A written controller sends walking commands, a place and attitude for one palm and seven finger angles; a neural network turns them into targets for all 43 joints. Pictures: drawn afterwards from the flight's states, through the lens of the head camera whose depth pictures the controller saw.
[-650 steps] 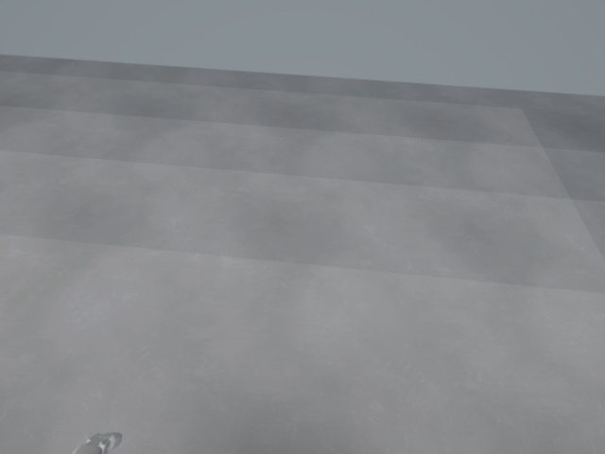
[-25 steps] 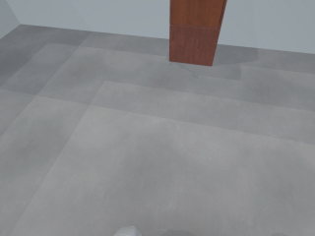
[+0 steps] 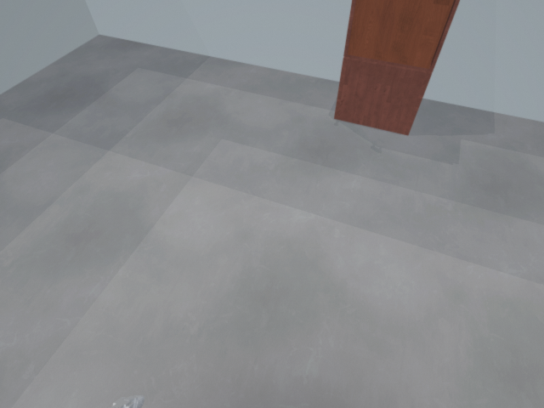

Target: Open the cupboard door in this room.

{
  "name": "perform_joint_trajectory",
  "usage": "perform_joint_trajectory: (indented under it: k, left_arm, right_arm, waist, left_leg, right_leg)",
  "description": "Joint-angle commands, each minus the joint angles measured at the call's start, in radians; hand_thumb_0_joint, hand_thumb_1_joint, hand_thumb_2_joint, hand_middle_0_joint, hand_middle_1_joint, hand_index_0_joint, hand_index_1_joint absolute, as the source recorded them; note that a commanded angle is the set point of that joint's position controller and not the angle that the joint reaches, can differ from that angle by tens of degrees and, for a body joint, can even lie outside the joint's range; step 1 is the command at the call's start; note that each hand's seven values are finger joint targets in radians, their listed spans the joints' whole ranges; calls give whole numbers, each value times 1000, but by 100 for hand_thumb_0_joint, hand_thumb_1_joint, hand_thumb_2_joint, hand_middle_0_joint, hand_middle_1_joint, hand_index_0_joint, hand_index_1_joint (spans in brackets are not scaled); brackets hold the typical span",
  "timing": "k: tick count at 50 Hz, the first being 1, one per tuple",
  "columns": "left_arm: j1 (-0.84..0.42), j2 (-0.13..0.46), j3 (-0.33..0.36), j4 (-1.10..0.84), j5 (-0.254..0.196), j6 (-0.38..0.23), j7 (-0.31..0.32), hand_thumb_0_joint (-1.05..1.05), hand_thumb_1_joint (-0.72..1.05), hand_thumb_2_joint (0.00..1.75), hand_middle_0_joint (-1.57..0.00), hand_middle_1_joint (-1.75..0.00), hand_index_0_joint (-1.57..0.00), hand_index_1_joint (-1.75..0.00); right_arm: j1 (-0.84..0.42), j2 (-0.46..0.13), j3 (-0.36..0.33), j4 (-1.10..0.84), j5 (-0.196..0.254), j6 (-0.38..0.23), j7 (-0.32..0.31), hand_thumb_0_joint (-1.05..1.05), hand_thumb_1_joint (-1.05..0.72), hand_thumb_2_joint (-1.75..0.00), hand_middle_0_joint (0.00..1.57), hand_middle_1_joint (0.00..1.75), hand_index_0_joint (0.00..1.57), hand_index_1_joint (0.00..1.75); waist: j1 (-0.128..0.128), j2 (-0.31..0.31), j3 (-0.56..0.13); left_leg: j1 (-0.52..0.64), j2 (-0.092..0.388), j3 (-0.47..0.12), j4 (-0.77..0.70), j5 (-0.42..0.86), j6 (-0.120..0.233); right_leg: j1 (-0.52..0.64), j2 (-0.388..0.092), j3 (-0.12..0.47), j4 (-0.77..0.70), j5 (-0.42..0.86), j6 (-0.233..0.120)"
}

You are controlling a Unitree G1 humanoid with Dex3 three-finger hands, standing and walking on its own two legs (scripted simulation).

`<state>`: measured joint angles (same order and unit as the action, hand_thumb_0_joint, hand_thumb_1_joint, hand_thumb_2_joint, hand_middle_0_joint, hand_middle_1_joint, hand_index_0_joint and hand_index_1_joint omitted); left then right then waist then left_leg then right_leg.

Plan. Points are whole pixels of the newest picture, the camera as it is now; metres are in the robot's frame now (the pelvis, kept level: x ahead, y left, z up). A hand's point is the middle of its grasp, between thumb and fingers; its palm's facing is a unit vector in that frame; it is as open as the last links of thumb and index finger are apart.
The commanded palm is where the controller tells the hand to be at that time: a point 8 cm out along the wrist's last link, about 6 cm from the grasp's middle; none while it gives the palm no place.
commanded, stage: stand and wait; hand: left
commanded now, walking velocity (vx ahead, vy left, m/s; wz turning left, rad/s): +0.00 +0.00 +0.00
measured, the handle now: out of the picture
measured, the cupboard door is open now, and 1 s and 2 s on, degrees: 0 0 0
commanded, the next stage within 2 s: turn or walk to find it in 0.12 s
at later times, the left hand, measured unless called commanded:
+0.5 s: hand out of the picture -0.03 +0.21 -0.18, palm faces +0.20 -0.95 -0.23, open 7.3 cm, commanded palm none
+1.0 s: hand out of the picture -0.05 +0.17 -0.17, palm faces +0.17 -0.97 -0.20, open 7.3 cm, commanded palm none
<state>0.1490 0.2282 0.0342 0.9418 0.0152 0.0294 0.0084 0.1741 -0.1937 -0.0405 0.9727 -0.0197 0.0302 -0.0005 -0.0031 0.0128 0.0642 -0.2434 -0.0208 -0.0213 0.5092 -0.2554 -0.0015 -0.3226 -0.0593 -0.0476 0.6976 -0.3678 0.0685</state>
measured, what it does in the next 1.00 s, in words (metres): steps on the spot: right foot, then left foot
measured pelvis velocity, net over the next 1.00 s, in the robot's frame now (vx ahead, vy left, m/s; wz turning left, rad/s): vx -0.03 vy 0.00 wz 0.15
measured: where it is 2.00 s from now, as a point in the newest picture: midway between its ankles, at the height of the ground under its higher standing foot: outside the picture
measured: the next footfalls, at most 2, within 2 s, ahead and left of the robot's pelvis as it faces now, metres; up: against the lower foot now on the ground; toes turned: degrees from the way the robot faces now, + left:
right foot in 0.02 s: +0.05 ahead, -0.12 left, +0.00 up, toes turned -4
left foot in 0.48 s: -0.01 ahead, +0.13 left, +0.00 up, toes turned +12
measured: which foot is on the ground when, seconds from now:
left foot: down 0.00-0.04, up 0.06-0.46, down 0.48-1.00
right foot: up 0.00-0.00, down 0.02-0.48, up 0.50-0.78, down 0.80-1.00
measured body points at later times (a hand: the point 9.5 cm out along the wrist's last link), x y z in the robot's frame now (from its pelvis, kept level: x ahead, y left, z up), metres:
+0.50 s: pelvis -0.02 +0.01 -0.01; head +0.00 +0.02 +0.44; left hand -0.04 +0.26 -0.16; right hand +0.06 -0.24 -0.15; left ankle -0.05 +0.12 -0.74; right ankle +0.01 -0.11 -0.73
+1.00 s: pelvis -0.03 +0.00 +0.01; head -0.03 -0.02 +0.46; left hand -0.06 +0.22 -0.15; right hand +0.03 -0.23 -0.16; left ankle -0.05 +0.12 -0.73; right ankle -0.01 -0.12 -0.73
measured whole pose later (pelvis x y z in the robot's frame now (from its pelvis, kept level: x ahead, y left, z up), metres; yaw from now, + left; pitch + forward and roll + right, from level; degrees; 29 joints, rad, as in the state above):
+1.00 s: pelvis -0.03 +0.00 +0.01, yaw +9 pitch -2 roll +1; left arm 0.26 0.14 -0.01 1.14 0.02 0.00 0.02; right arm 0.23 -0.18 -0.02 1.12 -0.01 0.00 -0.02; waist 0.00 0.02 0.03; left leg -0.15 0.02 0.06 0.43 -0.23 -0.01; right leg -0.18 -0.04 -0.07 0.47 -0.25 0.00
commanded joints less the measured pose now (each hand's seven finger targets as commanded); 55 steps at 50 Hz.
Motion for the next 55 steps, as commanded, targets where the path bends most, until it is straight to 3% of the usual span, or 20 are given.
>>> perform_joint_trajectory:
  k: [1, 2, 3, 4, 6, 8, 16, 19, 22, 23, 24, 25, 27, 30, 34, 37, 40, 42, 47, 55]
  left_arm:
    - [161, 157, 26, 7, 10, -47, 22, 0, 90, 90, -20, -30, -20, -30]
    - [140, 203, 28, -8, 10, -47, 19, 0, 90, 90, -20, -30, -20, -30]
    - [120, 205, 38, -20, 4, -49, 18, 0, 90, 90, -20, -30, -20, -30]
    - [86, 172, 31, -19, 4, -46, 18, 0, 90, 90, -20, -30, -20, -30]
    - [34, 127, 20, -15, 4, -43, 19, 0, 90, 90, -20, -30, -20, -30]
    - [51, 119, 24, -11, 1, -47, 18, 0, 90, 90, -20, -30, -20, -30]
    - [155, 157, 50, 36, 12, -42, 27, 0, 90, 90, -20, -30, -20, -30]
    - [140, 173, 55, 41, 12, -35, 27, 0, 90, 90, -20, -30, -20, -30]
    - [103, 157, 51, 40, 0, -23, 26, 0, 90, 90, -20, -30, -20, -30]
    - [112, 112, 43, 31, -8, -16, 24, 0, 90, 90, -20, -30, -20, -30]
    - [103, 54, 26, 6, -10, -10, 18, 0, 90, 90, -20, -30, -20, -30]
    - [52, 57, 17, 0, -2, -3, 18, 0, 90, 90, -20, -30, -20, -30]
    - [41, 59, 20, 35, 1, 4, 15, 0, 90, 90, -20, -30, -20, -30]
    - [98, 39, 7, 82, 1, -3, 6, 0, 90, 90, -20, -30, -20, -30]
    - [89, 17, -10, 91, -1, -9, 13, 0, 90, 90, -20, -30, -20, -30]
    - [162, 14, -14, 129, 0, -19, 18, 0, 90, 90, -20, -30, -20, -30]
    - [168, 74, -14, 144, 4, -41, 26, 0, 90, 90, -20, -30, -20, -30]
    - [119, 90, -8, 136, 0, -45, 21, 0, 90, 90, -20, -30, -20, -30]
    - [128, 46, -16, 147, -6, -43, 23, 0, 90, 90, -20, -30, -20, -30]
    - [168, 29, -19, 174, -12, -47, 28, 0, 90, 90, -20, -30, -20, -30]
  right_arm:
    - [34, -78, -30, -46, 17, -26, -6, 0, -90, -90, 20, 30, 20, 30]
    - [14, -67, -24, -60, 16, -16, -6, 0, -90, -90, 20, 30, 20, 30]
    - [8, -98, -32, -57, 6, 6, -10, 0, -90, -90, 20, 30, 20, 30]
    - [8, -110, -37, -38, 5, 9, -9, 0, -90, -90, 20, 30, 20, 30]
    - [60, -90, -33, 15, 5, 6, -4, 0, -90, -90, 20, 30, 20, 30]
    - [87, -85, -31, 33, 7, 7, -3, 0, -90, -90, 20, 30, 20, 30]
    - [3, -66, -21, 15, 15, 3, -3, 0, -90, -90, 20, 30, 20, 30]
    - [24, -65, -18, 15, 17, -2, -3, 0, -90, -90, 20, 30, 20, 30]
    - [95, -76, -17, 36, 13, -13, -3, 0, -90, -90, 20, 30, 20, 30]
    - [110, -124, -26, 36, 7, -24, -4, 0, -90, -90, 20, 30, 20, 30]
    - [117, -200, -39, 27, -1, -26, -7, 0, -90, -90, 20, 30, 20, 30]
    - [106, -208, -38, 29, 0, -22, -13, 0, -90, -90, 20, 30, 20, 30]
    - [37, -164, -22, 31, -3, -31, -29, 0, -90, -90, 20, 30, 20, 30]
    - [0, -146, -13, 33, 3, -39, -34, 0, -90, -90, 20, 30, 20, 30]
    - [36, -142, -19, 57, 2, -40, -33, 0, -90, -90, 20, 30, 20, 30]
    - [23, -129, -20, 67, 7, -40, -31, 0, -90, -90, 20, 30, 20, 30]
    - [43, -62, -8, 69, 22, -41, -22, 0, -90, -90, 20, 30, 20, 30]
    - [54, -51, -5, 78, 11, -25, -22, 0, -90, -90, 20, 30, 20, 30]
    - [106, -55, 11, 124, 10, -44, -25, 0, -90, -90, 20, 30, 20, 30]
    - [158, -39, 20, 165, 11, -49, -31, 0, -90, -90, 20, 30, 20, 30]
  waist:
    - [30, -166, -124]
    - [33, -255, -68]
    - [43, -323, -47]
    - [30, -264, 7]
    - [-7, -164, 14]
    - [-2, -163, -36]
    - [59, -176, -89]
    - [43, -192, -117]
    - [-5, -146, -114]
    - [-14, 23, -120]
    - [-16, 257, -81]
    - [-31, 225, -55]
    - [-4, 204, -18]
    - [16, 122, -31]
    - [-5, 111, -48]
    - [21, 91, -59]
    - [1, -64, -40]
    - [-12, -208, 14]
    - [-5, -45, 0]
    - [9, -15, -4]
  left_leg:
    - [-162, 61, -49, 107, 2, 6]
    - [-186, 0, -17, 213, -275, -19]
    - [-163, 28, -67, 314, -308, -11]
    - [-160, 34, -69, 381, -264, -4]
    - [-151, 45, -33, 433, -185, -10]
    - [-164, 41, -12, 466, -159, -27]
    - [-162, 49, 37, 310, -239, -48]
    - [-110, 43, 68, 182, -197, -44]
    - [102, 54, 82, -80, 25, -28]
    - [193, 164, -60, -173, 84, 14]
    - [183, 358, -283, -236, 228, 103]
    - [72, 399, -303, -275, 207, 166]
    - [38, 332, -237, -268, 227, 170]
    - [95, 271, -123, -226, 368, 156]
    - [137, 267, -110, -200, 442, 157]
    - [97, 231, -84, -154, 370, 119]
    - [18, 112, -8, -84, 128, 17]
    - [65, 73, 25, -85, 6, -9]
    - [92, 121, -9, -162, 131, 12]
    - [79, 125, -1, -175, 139, 5]
  right_leg:
    - [303, -206, 215, -371, 252, -75]
    - [187, -348, 342, -438, 252, -176]
    - [72, -352, 385, -491, 137, -220]
    - [22, -318, 367, -502, 75, -233]
    - [46, -238, 222, -452, 198, -215]
    - [127, -218, 136, -413, 339, -203]
    - [260, -280, 112, -338, 578, -239]
    - [267, -280, 85, -299, 575, -224]
    - [109, -242, 17, -217, 397, -136]
    - [-21, -160, -40, -108, 217, -82]
    - [-147, -52, -108, 28, -78, -21]
    - [-106, -43, -51, 151, -199, -22]
    - [-115, -48, 20, 255, -143, -23]
    - [-103, -37, 15, 221, -78, -18]
    - [-32, -29, 0, 38, -81, -10]
    - [97, -17, -24, -181, 77, -11]
    - [173, -138, 113, -345, 319, -63]
    - [33, -157, 153, -391, 154, -106]
    - [75, -78, 85, -363, 161, -77]
    - [139, -73, 69, -376, 213, -86]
